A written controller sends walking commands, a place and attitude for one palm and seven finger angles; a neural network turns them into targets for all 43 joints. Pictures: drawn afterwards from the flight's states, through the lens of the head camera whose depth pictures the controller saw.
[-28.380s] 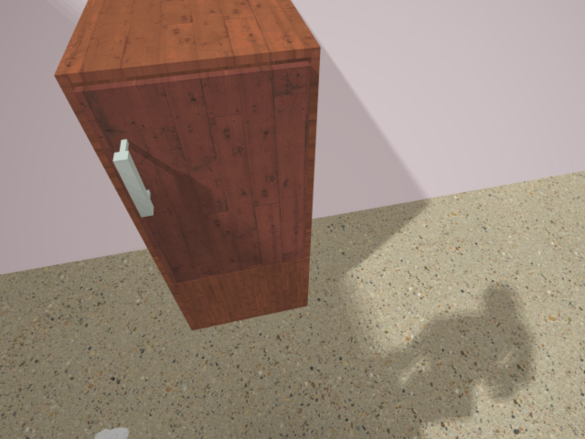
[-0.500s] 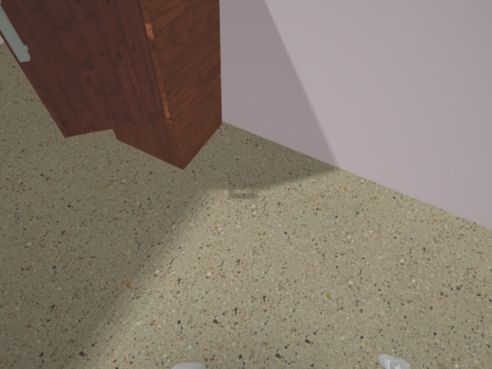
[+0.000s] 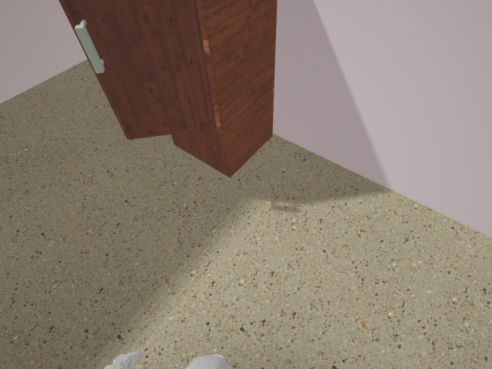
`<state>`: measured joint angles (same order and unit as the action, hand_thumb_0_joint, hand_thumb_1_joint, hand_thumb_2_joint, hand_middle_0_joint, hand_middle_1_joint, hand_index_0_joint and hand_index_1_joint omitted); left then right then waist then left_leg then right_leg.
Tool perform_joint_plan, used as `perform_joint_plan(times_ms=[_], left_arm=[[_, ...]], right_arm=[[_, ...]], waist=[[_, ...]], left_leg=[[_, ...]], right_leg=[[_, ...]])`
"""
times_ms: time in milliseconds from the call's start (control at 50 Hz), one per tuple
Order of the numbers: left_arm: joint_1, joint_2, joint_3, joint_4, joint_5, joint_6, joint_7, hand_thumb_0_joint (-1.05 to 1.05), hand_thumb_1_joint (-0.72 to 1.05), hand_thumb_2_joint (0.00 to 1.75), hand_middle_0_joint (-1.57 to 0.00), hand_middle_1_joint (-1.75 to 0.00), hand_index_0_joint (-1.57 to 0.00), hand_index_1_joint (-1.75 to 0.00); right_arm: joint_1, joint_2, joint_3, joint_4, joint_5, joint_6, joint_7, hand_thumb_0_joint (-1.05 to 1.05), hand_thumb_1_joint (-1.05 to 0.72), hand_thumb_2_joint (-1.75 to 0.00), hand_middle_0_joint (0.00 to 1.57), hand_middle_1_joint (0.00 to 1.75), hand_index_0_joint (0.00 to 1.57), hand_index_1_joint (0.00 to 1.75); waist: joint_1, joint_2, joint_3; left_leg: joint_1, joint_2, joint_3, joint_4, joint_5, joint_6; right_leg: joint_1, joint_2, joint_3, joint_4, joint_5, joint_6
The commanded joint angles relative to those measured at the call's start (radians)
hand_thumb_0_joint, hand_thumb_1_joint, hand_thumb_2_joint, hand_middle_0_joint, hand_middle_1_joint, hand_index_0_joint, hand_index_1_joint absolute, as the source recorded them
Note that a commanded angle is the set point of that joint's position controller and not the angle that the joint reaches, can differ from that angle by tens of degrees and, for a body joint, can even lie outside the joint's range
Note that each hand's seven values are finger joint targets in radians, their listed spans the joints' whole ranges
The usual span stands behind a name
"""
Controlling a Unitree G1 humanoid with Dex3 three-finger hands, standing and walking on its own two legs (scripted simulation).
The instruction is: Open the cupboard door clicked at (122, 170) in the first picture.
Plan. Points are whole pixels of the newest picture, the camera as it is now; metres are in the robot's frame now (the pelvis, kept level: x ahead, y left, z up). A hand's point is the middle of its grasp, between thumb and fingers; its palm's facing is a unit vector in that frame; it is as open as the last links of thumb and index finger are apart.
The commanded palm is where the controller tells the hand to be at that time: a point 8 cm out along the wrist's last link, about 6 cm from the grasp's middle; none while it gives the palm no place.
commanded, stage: turn to face it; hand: left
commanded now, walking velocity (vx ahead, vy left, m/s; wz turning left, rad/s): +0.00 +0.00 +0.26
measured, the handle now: (91, 46) +0.99 +0.54 +0.01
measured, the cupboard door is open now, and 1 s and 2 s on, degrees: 46 46 46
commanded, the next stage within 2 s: take the last steps up to it in 0.04 s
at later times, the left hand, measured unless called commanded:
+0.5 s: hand out of the picture +0.02 +0.25 -0.17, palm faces +0.20 -0.96 -0.19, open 7.4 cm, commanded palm none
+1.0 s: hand (141, 323) +0.22 +0.23 -0.15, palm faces +0.26 -0.94 -0.22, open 7.1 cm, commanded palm none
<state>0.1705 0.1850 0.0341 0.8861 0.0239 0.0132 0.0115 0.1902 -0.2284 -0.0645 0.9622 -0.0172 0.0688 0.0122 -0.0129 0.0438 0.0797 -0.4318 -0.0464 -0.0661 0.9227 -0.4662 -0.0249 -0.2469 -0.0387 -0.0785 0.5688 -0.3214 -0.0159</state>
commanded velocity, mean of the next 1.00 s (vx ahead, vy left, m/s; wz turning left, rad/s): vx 0.26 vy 0.10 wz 0.11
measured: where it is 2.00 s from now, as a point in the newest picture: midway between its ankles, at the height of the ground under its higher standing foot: (213, 303)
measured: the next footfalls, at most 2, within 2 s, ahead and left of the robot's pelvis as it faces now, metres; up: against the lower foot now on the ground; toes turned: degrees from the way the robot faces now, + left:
left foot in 0.32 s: +0.03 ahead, +0.13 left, +0.00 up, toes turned +11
right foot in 0.80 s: +0.25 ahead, -0.04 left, +0.00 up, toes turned +2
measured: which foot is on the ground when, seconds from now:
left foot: up 0.00-0.30, down 0.32-0.80, up 0.82-1.00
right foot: down 0.00-0.32, up 0.34-0.78, down 0.80-1.00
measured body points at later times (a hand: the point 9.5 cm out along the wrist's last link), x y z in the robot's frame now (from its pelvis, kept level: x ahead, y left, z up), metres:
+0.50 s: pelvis +0.04 +0.05 +0.01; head +0.05 +0.07 +0.46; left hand +0.01 +0.30 -0.15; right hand +0.12 -0.18 -0.13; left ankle +0.00 +0.12 -0.73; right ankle +0.04 -0.09 -0.65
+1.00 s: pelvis +0.19 +0.04 +0.01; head +0.22 +0.03 +0.46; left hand +0.20 +0.28 -0.13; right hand +0.21 -0.19 -0.15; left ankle +0.16 +0.18 -0.66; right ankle +0.21 -0.04 -0.73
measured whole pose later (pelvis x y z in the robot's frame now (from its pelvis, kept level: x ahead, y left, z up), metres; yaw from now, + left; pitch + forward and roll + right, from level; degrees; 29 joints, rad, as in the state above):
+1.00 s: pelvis +0.19 +0.04 +0.01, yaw +12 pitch +0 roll +0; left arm 0.22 0.16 0.07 1.00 0.01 -0.07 0.01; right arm 0.32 -0.17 -0.05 1.11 -0.03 0.00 0.01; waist -0.01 0.01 0.06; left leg -0.49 0.07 0.03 1.06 -0.25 -0.01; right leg -0.19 -0.03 -0.18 0.41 -0.22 -0.05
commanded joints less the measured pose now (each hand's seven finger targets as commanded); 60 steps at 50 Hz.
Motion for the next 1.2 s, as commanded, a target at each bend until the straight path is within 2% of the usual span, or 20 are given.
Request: perform_joint_plan(times_ms=[0,140,200,260,280,300,320,340,400,460,660,720,740,760,780,800,840,920,1020,1180], left_arm=[[0.017,0.168,0.041,-0.054,-0.006,-0.027,0.02,0.0,0.9,0.9,-0.2,-0.3,-0.2,-0.3],[0.163,0.19,0.052,0.019,0.003,-0.036,0.02,0.0,0.9,0.9,-0.2,-0.3,-0.2,-0.3],[0.182,0.21,0.064,0.046,0.007,-0.04,0.012,0.0,0.9,0.9,-0.2,-0.3,-0.2,-0.3],[0.123,0.219,0.072,0.048,-0.003,-0.036,-0.001,0.0,0.9,0.9,-0.2,-0.3,-0.2,-0.3],[0.093,0.183,0.067,0.035,-0.009,-0.03,-0.008,0.0,0.9,0.9,-0.2,-0.3,-0.2,-0.3],[0.075,0.112,0.053,0.004,-0.013,-0.026,-0.02,0.0,0.9,0.9,-0.2,-0.3,-0.2,-0.3],[-0.028,0.099,0.038,-0.033,-0.002,-0.024,-0.016,0.0,0.9,0.9,-0.2,-0.3,-0.2,-0.3],[-0.056,0.108,0.042,-0.038,0.001,-0.024,-0.019,0.0,0.9,0.9,-0.2,-0.3,-0.2,-0.3],[0.003,0.109,0.041,0.026,0.007,-0.024,-0.033,0.0,0.9,0.9,-0.2,-0.3,-0.2,-0.3],[0.048,0.089,0.032,0.056,0.003,-0.023,-0.033,0.0,0.9,0.9,-0.2,-0.3,-0.2,-0.3],[-0.107,0.053,0.014,-0.002,-0.002,-0.033,-0.032,0.0,0.9,0.9,-0.2,-0.3,-0.2,-0.3],[-0.007,0.063,0.028,0.024,0.0,-0.043,-0.032,0.0,0.9,0.9,-0.2,-0.3,-0.2,-0.3],[0.1,0.09,0.039,0.056,0.001,-0.052,-0.029,0.0,0.9,0.9,-0.2,-0.3,-0.2,-0.3],[0.248,0.159,0.058,0.098,0.007,-0.065,-0.021,0.0,0.9,0.9,-0.2,-0.3,-0.2,-0.3],[0.364,0.244,0.079,0.134,0.003,-0.066,-0.011,0.0,0.9,0.9,-0.2,-0.3,-0.2,-0.3],[0.346,0.24,0.078,0.124,-0.011,-0.061,-0.002,0.0,0.9,0.9,-0.2,-0.3,-0.2,-0.3],[0.196,0.138,0.052,0.096,-0.013,-0.069,0.005,0.0,0.9,0.9,-0.2,-0.3,-0.2,-0.3],[0.147,0.056,0.029,0.102,-0.009,-0.092,0.002,0.0,0.9,0.9,-0.2,-0.3,-0.2,-0.3],[0.218,0.073,0.033,0.151,-0.007,-0.109,-0.002,0.0,0.9,0.9,-0.2,-0.3,-0.2,-0.3],[0.26,0.121,0.035,0.208,0.003,-0.096,-0.001,0.0,0.9,0.9,-0.2,-0.3,-0.2,-0.3]], right_arm=[[-0.01,-0.079,-0.029,-0.057,0.003,-0.017,0.001,0.0,-0.9,-0.9,0.2,0.3,0.2,0.3],[-0.085,-0.023,0.0,-0.046,0.008,-0.033,-0.001,0.0,-0.9,-0.9,0.2,0.3,0.2,0.3],[-0.086,-0.026,0.004,-0.048,0.006,-0.048,0.004,0.0,-0.9,-0.9,0.2,0.3,0.2,0.3],[0.018,-0.051,0.006,-0.015,0.0,-0.069,0.003,0.0,-0.9,-0.9,0.2,0.3,0.2,0.3],[0.095,-0.101,-0.007,0.006,-0.002,-0.079,-0.002,0.0,-0.9,-0.9,0.2,0.3,0.2,0.3],[0.174,-0.206,-0.033,0.018,-0.016,-0.079,-0.009,0.0,-0.9,-0.9,0.2,0.3,0.2,0.3],[0.251,-0.227,-0.035,0.035,-0.016,-0.073,-0.023,0.0,-0.9,-0.9,0.2,0.3,0.2,0.3],[0.23,-0.201,-0.022,0.032,-0.015,-0.072,-0.026,0.0,-0.9,-0.9,0.2,0.3,0.2,0.3],[0.119,-0.108,0.011,-0.002,-0.008,-0.103,-0.036,0.0,-0.9,-0.9,0.2,0.3,0.2,0.3],[0.166,-0.096,0.018,0.024,-0.001,-0.126,-0.039,0.0,-0.9,-0.9,0.2,0.3,0.2,0.3],[0.274,-0.067,0.023,0.11,-0.009,-0.128,-0.035,0.0,-0.9,-0.9,0.2,0.3,0.2,0.3],[0.263,-0.065,0.023,0.129,-0.009,-0.126,-0.037,0.0,-0.9,-0.9,0.2,0.3,0.2,0.3],[0.254,-0.057,0.024,0.131,-0.002,-0.128,-0.036,0.0,-0.9,-0.9,0.2,0.3,0.2,0.3],[0.254,-0.033,0.024,0.12,0.01,-0.135,-0.03,0.0,-0.9,-0.9,0.2,0.3,0.2,0.3],[0.271,-0.012,0.023,0.088,0.014,-0.137,-0.026,0.0,-0.9,-0.9,0.2,0.3,0.2,0.3],[0.224,-0.05,0.012,0.074,0.006,-0.125,-0.023,0.0,-0.9,-0.9,0.2,0.3,0.2,0.3],[0.139,-0.017,0.007,0.081,0.002,-0.116,-0.017,0.0,-0.9,-0.9,0.2,0.3,0.2,0.3],[0.21,0.051,0.013,0.117,-0.011,-0.081,0.0,0.0,-0.9,-0.9,0.2,0.3,0.2,0.3],[0.096,0.055,0.009,0.064,-0.009,-0.079,0.013,0.0,-0.9,-0.9,0.2,0.3,0.2,0.3],[-0.101,0.018,0.015,-0.016,-0.005,-0.102,0.031,0.0,-0.9,-0.9,0.2,0.3,0.2,0.3]], waist=[[0.0,-0.249,-0.053],[0.068,-0.215,-0.094],[0.075,-0.231,-0.091],[0.011,-0.185,-0.091],[-0.033,-0.04,-0.109],[-0.067,0.281,-0.121],[-0.107,0.254,-0.08],[-0.089,0.152,-0.042],[-0.01,0.098,0.003],[0.008,0.038,-0.019],[-0.017,0.033,0.056],[0.036,-0.009,0.027],[0.082,-0.049,-0.015],[0.139,-0.182,-0.109],[0.152,-0.367,-0.196],[0.141,-0.244,-0.143],[0.084,-0.164,0.01],[0.009,-0.152,-0.018],[0.033,-0.118,-0.027],[0.065,-0.202,0.025]], left_leg=[[-0.127,0.062,0.022,0.267,0.054,-0.023],[-0.036,0.048,0.117,-0.099,0.009,-0.032],[0.02,0.048,0.142,-0.223,0.006,-0.018],[0.273,0.031,0.172,-0.471,0.156,0.007],[0.421,0.096,0.064,-0.557,0.146,0.048],[0.532,0.338,-0.282,-0.634,0.102,0.154],[0.499,0.424,-0.377,-0.701,0.155,0.254],[0.436,0.418,-0.346,-0.717,0.092,0.28],[0.333,0.307,-0.2,-0.743,0.169,0.214],[0.39,0.265,-0.101,-0.729,0.446,0.211],[0.339,0.277,-0.053,-0.721,0.461,0.238],[0.258,0.236,-0.019,-0.601,0.455,0.196],[0.193,0.182,0.016,-0.464,0.461,0.164],[0.037,0.106,0.079,-0.223,0.369,0.118],[-0.146,-0.014,0.145,0.066,-0.072,0.068],[-0.184,0.042,0.065,0.241,-0.11,0.064],[-0.202,0.121,0.016,0.292,0.084,0.055],[-0.092,0.153,0.068,0.171,0.243,0.013],[-0.169,0.158,0.108,-0.012,0.301,-0.018],[-0.072,0.119,0.154,-0.295,0.267,0.003]], right_leg=[[0.095,-0.27,0.161,-0.26,0.405,-0.111],[0.246,-0.284,0.111,-0.195,0.629,-0.124],[0.232,-0.323,0.148,-0.206,0.441,-0.127],[0.047,-0.282,0.082,-0.143,0.136,-0.068],[-0.097,-0.21,0.01,-0.002,0.0,-0.019],[-0.327,-0.058,-0.107,0.277,-0.248,0.047],[-0.438,-0.032,-0.03,0.46,-0.326,0.037],[-0.46,-0.066,0.031,0.538,-0.272,0.02],[-0.419,-0.089,0.059,0.599,-0.055,0.021],[-0.406,-0.076,0.044,0.562,0.031,0.035],[-0.241,-0.046,-0.015,0.15,0.048,0.026],[-0.013,-0.005,-0.036,0.016,0.095,0.007],[0.156,-0.007,-0.013,-0.043,0.116,-0.007],[0.396,-0.159,0.182,-0.107,0.05,-0.064],[0.54,-0.425,0.551,-0.263,0.067,-0.173],[0.437,-0.481,0.605,-0.343,0.009,-0.213],[0.177,-0.396,0.442,-0.383,-0.024,-0.164],[0.033,-0.277,0.138,-0.425,0.099,-0.103],[0.156,-0.272,0.083,-0.411,0.316,-0.126],[0.188,-0.3,0.062,-0.341,0.356,-0.105]])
